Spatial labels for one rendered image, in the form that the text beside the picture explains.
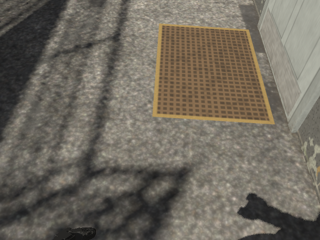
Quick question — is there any robot left hand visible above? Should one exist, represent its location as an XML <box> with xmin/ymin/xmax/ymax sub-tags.
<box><xmin>52</xmin><ymin>227</ymin><xmax>96</xmax><ymax>240</ymax></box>

